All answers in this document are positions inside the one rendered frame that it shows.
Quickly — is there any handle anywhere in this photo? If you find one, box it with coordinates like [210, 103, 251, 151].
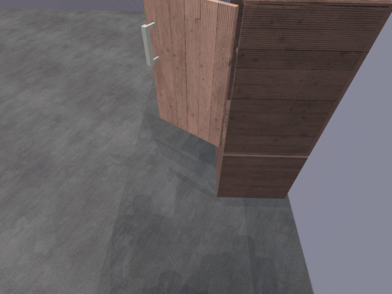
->
[141, 22, 160, 66]

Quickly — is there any cupboard door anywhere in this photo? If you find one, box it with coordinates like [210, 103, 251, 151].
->
[143, 0, 239, 147]

